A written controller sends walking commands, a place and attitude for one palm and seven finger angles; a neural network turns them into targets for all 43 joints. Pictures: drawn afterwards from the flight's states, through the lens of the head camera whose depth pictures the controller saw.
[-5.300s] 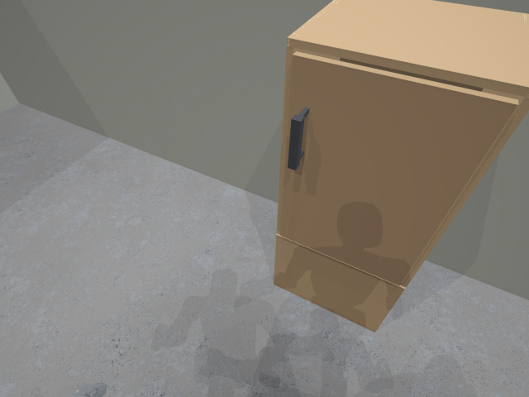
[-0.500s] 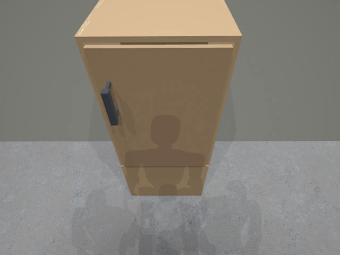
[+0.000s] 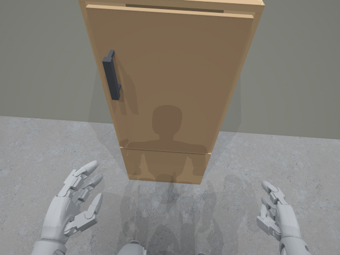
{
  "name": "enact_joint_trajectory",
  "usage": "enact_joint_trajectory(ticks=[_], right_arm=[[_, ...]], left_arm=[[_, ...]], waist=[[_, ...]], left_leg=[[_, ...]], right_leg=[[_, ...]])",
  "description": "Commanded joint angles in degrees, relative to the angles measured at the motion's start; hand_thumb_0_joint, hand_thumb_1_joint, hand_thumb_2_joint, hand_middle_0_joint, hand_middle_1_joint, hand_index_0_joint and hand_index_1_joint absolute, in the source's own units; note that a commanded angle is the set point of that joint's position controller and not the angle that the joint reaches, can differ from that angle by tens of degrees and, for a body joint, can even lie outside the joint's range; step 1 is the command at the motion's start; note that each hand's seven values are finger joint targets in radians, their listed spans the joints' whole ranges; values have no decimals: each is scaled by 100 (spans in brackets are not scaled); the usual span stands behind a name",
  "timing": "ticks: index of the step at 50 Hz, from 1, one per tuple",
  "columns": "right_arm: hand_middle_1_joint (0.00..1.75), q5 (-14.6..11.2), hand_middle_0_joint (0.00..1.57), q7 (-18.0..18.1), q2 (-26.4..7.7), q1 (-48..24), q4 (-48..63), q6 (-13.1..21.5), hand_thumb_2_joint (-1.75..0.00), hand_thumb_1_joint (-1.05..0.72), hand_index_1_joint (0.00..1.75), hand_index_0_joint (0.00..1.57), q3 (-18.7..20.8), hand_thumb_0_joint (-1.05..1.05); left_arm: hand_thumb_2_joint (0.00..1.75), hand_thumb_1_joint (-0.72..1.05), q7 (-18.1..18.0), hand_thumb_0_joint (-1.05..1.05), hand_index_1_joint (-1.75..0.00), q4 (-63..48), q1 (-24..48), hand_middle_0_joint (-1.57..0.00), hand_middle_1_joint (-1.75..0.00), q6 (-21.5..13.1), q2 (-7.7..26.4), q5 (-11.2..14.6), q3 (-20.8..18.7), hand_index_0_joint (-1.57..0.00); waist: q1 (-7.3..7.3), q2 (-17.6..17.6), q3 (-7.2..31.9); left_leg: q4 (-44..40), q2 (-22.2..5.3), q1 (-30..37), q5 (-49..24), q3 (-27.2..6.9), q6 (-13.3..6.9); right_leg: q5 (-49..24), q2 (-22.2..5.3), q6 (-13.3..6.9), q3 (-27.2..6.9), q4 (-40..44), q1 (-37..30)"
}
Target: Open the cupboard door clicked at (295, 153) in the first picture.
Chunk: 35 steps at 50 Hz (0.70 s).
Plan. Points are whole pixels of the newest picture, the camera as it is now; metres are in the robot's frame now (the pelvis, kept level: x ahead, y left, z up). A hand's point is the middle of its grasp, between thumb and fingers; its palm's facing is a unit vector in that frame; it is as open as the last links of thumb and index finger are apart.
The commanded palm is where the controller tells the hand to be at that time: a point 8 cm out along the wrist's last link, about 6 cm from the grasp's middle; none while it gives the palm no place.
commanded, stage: raise the hand with hooked fingers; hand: left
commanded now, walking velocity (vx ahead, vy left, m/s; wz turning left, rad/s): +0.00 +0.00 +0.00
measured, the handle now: (113, 75) +0.56 +0.21 +0.10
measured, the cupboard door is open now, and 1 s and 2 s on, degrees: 0 0 0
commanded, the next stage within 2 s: move the hooked fingers beside the handle in 1.74 s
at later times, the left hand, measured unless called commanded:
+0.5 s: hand (56, 194) +0.22 +0.25 +0.05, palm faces +0.08 -1.00 -0.03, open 11.2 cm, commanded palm +0.20 +0.30 +0.06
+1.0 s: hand (33, 170) +0.25 +0.30 +0.09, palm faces +0.05 -1.00 -0.05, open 13.8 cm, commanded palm +0.23 +0.34 +0.10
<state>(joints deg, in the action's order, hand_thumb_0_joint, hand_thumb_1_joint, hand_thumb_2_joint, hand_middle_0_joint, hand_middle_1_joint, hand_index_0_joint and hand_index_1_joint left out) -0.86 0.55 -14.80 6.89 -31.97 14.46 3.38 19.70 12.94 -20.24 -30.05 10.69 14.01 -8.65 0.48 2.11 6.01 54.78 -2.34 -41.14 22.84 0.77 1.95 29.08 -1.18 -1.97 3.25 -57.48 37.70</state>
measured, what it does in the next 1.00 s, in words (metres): stands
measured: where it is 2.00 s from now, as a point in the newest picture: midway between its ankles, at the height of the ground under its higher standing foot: outside the picture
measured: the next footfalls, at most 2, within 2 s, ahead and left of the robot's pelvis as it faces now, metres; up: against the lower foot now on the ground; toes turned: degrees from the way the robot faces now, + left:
none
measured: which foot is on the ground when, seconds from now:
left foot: down 0.00-1.00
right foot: down 0.00-1.00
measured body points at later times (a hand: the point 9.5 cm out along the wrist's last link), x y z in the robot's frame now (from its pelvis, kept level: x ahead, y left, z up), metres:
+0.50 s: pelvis -0.01 +0.03 +0.00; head +0.03 +0.03 +0.45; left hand +0.21 +0.31 +0.06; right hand +0.12 -0.22 -0.09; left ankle +0.04 +0.14 -0.68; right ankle +0.00 -0.10 -0.68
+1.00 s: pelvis +0.00 +0.04 +0.02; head +0.02 +0.04 +0.47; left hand +0.25 +0.35 +0.10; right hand +0.18 -0.19 -0.05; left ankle +0.04 +0.14 -0.68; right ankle +0.00 -0.10 -0.68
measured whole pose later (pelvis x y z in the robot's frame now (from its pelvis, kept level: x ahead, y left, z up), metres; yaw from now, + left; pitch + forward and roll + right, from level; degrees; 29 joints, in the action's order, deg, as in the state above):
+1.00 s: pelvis +0.00 +0.04 +0.02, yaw +1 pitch +7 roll -3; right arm -2.7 4.5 -14.6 14.4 -31.3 12.7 -3.6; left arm 23.1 13.5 -5.6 -11.1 21.6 19.2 -19.9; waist 0.9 -2.1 4.8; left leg 51.6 -2.0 -36.8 21.4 -0.6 -0.9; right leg 24.5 -0.9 0.6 4.6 -48.1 30.0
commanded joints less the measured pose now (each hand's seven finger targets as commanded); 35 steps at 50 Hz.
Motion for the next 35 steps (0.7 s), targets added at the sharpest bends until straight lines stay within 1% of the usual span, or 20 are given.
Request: enact_joint_trajectory(ticks=[1,2,4,5,6,7,9,10,11,13,15,16,18,20,24,25,27,30,32,35], right_arm=[[30,-56,20,145,-541,-91,1152,143,-90,-90,30,20,232,0],[30,-54,20,166,-451,48,1081,130,-90,-90,30,20,211,0],[30,4,20,246,-414,224,902,133,-90,-90,30,20,157,0],[30,40,20,287,-467,296,826,150,-90,-90,30,20,99,0],[30,41,20,331,-465,329,722,170,-90,-90,30,20,95,0],[30,25,20,356,-484,331,646,217,-90,-90,30,20,50,0],[30,-12,20,406,-569,350,563,296,-90,-90,30,20,-6,0],[30,-51,20,438,-626,338,543,290,-90,-90,30,20,-46,0],[30,-93,20,460,-670,345,556,278,-90,-90,30,20,-54,0],[30,-166,20,512,-725,298,677,217,-90,-90,30,20,-51,0],[30,-212,20,529,-703,170,862,131,-90,-90,30,20,-56,0],[30,-219,20,531,-659,154,968,100,-90,-90,30,20,-82,0],[30,-188,20,522,-542,112,1047,57,-90,-90,30,20,-90,0],[30,-138,20,494,-466,130,1024,73,-90,-90,30,20,-109,0],[30,-82,20,391,-556,400,789,161,-90,-90,30,20,-107,0],[30,-68,20,387,-626,451,768,164,-90,-90,30,20,-118,0],[30,-114,20,402,-735,568,718,219,-90,-90,30,20,-103,0],[30,-177,20,450,-839,610,767,301,-90,-90,30,20,-125,0],[30,-202,20,498,-858,625,771,329,-90,-90,30,20,-116,0],[30,-185,20,519,-841,588,788,328,-90,-90,30,20,-165,0]], left_arm=[[71,46,150,0,-58,-1977,-186,-23,-58,-151,1123,511,-1137,-23],[70,43,-2,0,-60,-2407,33,-23,-60,-252,1048,536,-1121,-23],[68,39,-276,0,-63,-3253,647,-24,-63,-548,1100,463,-986,-24],[67,36,-315,0,-64,-3508,1090,-24,-64,-649,1159,416,-808,-24],[66,34,-339,0,-66,-3424,1052,-24,-66,-708,1087,313,-681,-24],[65,32,-291,0,-68,-3272,1030,-24,-68,-730,880,251,-369,-24],[63,27,-75,0,-70,-2864,1109,-25,-70,-571,895,234,-158,-25],[62,25,115,0,-72,-2383,1068,-25,-72,-322,942,316,-180,-25],[61,22,263,0,-74,-2106,999,-25,-74,-70,1081,298,-249,-25],[59,18,467,0,-76,-1581,657,-25,-76,607,1330,377,-607,-25],[57,13,527,0,-80,-1250,233,-25,-80,1280,1594,581,-1151,-25],[56,11,487,0,-81,-1547,220,-26,-81,1454,1600,708,-1273,-26],[54,6,193,0,-84,-1874,133,-26,-84,1562,1665,872,-1663,-26],[52,1,-183,0,-87,-2182,222,-26,-87,1368,1625,903,-1804,-26],[48,-8,-557,0,-93,-2166,704,-27,-93,693,1334,533,-1262,-27],[47,-10,-487,0,-94,-2036,925,-27,-94,614,1312,481,-1109,-27],[45,-15,-265,0,-98,-1807,1069,-27,-98,534,1346,367,-919,-27],[42,-22,82,0,-102,-1828,1307,-28,-102,690,1564,440,-905,-28],[40,-27,167,0,-105,-2048,1432,-28,-105,812,1884,525,-1201,-28],[37,-34,46,0,-110,-2144,1491,-29,-110,940,2197,628,-1639,-29]], waist=[[324,-541,1622],[212,-872,1623],[-16,-1112,1650],[-208,-938,1434],[-254,-985,1366],[-394,-1018,1122],[-524,-921,819],[-536,-697,652],[-519,-551,640],[-297,-239,859],[92,-168,1185],[167,-211,1420],[324,-160,1559],[377,-177,1448],[-42,-452,747],[-143,-310,564],[-246,-558,584],[-214,-792,813],[-135,-816,1192],[18,-950,1175]], left_leg=[[106,404,223,-945,179,-266],[149,325,403,-988,121,-290],[284,220,620,-1160,-16,-352],[411,176,504,-1102,-114,-382],[433,139,462,-1006,-135,-394],[427,112,441,-844,-178,-405],[374,87,270,-487,-270,-406],[381,86,87,-367,-313,-402],[323,101,-29,-225,-304,-401],[92,153,-74,-145,-260,-399],[-135,229,51,-337,-223,-378],[-225,244,213,-506,-182,-379],[-393,238,392,-714,-174,-349],[-529,202,505,-880,-230,-322],[-660,155,603,-431,-266,-316],[-643,148,499,-295,-298,-328],[-682,152,570,10,-279,-332],[-868,166,823,104,-343,-340],[-958,155,1123,-120,-367,-346],[-1146,127,1357,-338,-466,-298]], right_leg=[[-1519,-29,184,-697,767,-488],[-1486,18,157,-642,743,-333],[-1634,116,106,-507,592,-6],[-1560,174,93,-490,499,265],[-1347,194,59,-470,504,464],[-1134,222,55,-378,514,719],[-714,255,75,-324,625,873],[-562,286,80,-374,705,832],[-372,251,112,-434,854,777],[-64,183,159,-518,1136,401],[-111,144,156,-528,1266,-175],[-301,90,190,-489,1287,-396],[-538,99,207,-351,1262,-615],[-805,209,147,-131,1122,-587],[-429,275,139,49,1076,174],[-323,295,129,40,1069,246],[-96,270,126,-4,1140,389],[-207,270,87,-17,1214,128],[-427,256,87,-3,1283,-114],[-678,312,41,119,1246,-286]])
